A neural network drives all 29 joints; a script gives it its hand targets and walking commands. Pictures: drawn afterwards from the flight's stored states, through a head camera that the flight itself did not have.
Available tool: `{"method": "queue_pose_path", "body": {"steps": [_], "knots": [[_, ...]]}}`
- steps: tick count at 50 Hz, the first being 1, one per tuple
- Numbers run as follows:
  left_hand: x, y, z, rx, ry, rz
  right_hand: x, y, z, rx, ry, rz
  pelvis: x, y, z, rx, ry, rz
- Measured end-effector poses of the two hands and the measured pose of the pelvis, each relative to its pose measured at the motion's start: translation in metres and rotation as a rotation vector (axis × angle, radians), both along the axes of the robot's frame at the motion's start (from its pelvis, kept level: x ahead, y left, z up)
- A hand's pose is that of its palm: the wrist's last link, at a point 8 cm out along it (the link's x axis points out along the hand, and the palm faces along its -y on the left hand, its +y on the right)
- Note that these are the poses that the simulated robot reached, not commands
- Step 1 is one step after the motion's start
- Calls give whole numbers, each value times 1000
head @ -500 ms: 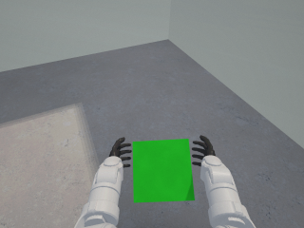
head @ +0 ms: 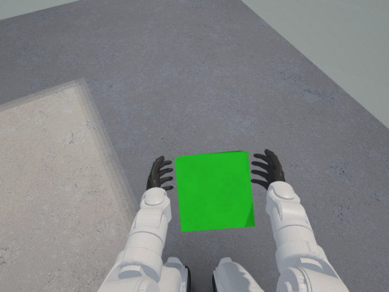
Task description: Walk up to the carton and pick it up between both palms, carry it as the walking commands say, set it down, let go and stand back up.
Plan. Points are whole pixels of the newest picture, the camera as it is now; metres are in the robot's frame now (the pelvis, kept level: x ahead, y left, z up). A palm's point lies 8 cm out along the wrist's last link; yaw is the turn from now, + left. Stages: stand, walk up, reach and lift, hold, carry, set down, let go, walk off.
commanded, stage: set down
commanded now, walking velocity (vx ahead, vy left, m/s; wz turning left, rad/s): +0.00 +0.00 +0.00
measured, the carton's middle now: (213, 186) +0.38 -0.06 -0.17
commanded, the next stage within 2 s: none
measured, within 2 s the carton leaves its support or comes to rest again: neither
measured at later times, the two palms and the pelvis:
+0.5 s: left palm (161, 194) +0.36 +0.08 -0.14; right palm (262, 186) +0.35 -0.18 -0.13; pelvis -0.01 -0.03 -0.06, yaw +0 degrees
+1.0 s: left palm (166, 195) +0.38 +0.07 -0.23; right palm (255, 194) +0.36 -0.19 -0.22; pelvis -0.03 -0.02 -0.13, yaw -1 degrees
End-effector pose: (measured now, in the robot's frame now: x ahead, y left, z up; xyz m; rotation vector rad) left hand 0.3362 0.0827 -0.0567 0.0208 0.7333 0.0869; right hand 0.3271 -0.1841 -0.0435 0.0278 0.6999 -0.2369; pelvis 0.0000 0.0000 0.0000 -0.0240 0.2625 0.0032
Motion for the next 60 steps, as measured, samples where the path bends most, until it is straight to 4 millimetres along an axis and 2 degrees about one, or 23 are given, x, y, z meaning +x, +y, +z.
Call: {"method": "queue_pose_path", "body": {"steps": [6,14,24,29,35,47,60], "knots": [[2,-5,-23,3,3,12,2,-4,-25,14,-1,-12,-1,-5,-12,2,75,0],[7,-8,-46,6,-3,34,9,-8,-48,22,-10,-8,-5,-19,-29,17,130,-4],[19,-3,-82,14,0,51,25,-1,-85,12,-9,-6,-9,-33,-58,18,196,-1],[22,-3,-105,15,6,39,25,-1,-106,11,-3,-25,-9,-35,-73,16,242,-8],[23,-5,-126,9,16,47,24,-3,-129,7,5,-21,-11,-32,-88,11,277,-5],[41,-12,-166,-2,12,18,31,-10,-170,-11,10,-33,-26,-21,-124,6,330,-20],[53,-10,-212,-6,13,40,51,-8,-212,-11,13,-17,-38,-14,-171,-14,364,-6]]}}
